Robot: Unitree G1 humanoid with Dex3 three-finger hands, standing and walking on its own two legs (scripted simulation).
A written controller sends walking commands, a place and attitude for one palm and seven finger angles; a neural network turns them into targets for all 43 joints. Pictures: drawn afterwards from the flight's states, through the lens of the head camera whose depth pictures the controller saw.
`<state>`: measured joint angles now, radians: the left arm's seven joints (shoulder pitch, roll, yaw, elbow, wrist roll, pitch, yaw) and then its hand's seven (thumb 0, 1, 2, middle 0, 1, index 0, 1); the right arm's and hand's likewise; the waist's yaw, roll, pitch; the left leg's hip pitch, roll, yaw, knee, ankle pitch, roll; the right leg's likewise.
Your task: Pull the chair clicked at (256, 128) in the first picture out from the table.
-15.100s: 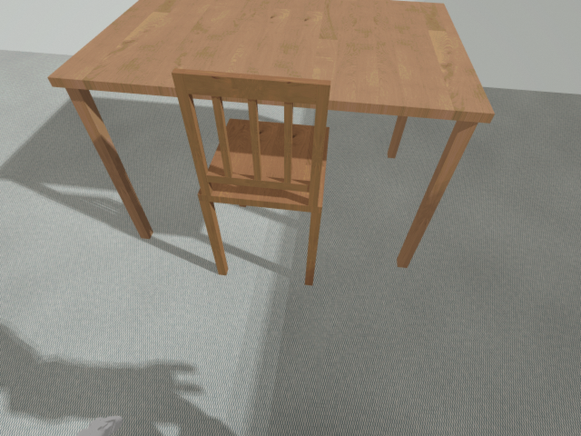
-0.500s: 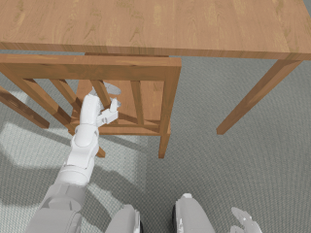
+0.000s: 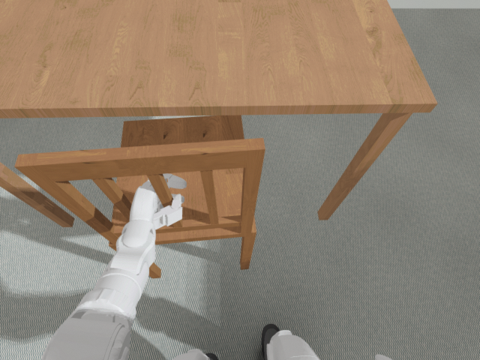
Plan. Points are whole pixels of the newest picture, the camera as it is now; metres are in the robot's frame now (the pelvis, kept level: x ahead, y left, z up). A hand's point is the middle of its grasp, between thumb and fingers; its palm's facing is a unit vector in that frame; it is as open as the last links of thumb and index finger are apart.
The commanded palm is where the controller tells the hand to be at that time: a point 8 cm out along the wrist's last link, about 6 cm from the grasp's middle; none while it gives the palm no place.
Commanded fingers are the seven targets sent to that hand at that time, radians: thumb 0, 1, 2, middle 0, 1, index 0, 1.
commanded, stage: step backward, pulling the chair out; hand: left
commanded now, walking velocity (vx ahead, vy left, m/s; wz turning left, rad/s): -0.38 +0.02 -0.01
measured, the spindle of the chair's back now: (167, 201) +0.41 +0.13 -0.08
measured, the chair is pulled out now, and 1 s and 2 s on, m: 0.08 0.21 0.26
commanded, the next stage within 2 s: none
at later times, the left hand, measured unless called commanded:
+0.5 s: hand (186, 264) +0.28 +0.09 -0.06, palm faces +0.00 -0.99 -0.14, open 5.1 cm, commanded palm +0.29 +0.14 -0.06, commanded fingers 0.00 0.90 0.90 -0.50 -1.45 -0.50 -1.45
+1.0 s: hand (184, 279) +0.25 +0.09 -0.06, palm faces +0.02 -0.99 -0.17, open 5.2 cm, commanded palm +0.25 +0.14 -0.06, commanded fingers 0.00 0.90 0.90 -0.50 -1.45 -0.50 -1.45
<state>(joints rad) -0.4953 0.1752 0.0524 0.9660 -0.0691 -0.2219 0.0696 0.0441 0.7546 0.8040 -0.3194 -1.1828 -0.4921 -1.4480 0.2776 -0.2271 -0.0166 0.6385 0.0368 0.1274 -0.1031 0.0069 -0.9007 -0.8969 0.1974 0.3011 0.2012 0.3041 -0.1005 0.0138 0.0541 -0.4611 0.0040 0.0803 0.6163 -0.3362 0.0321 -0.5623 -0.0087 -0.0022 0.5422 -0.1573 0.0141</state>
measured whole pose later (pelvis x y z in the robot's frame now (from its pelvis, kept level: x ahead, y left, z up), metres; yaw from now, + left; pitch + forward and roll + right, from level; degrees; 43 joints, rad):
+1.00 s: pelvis -0.11 -0.02 -0.01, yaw +2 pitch +2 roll +4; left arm -0.52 0.10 0.01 1.06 -0.06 -0.21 0.12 0.05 0.71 0.82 -0.33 -1.20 -0.49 -1.45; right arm 0.21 -0.26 0.01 0.76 0.05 -0.04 -0.08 0.01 -0.90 -0.90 0.20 0.30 0.20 0.30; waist -0.06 -0.01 0.14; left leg -0.44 -0.04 0.02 0.94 -0.54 -0.02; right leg -0.56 -0.09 -0.01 0.54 -0.02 -0.01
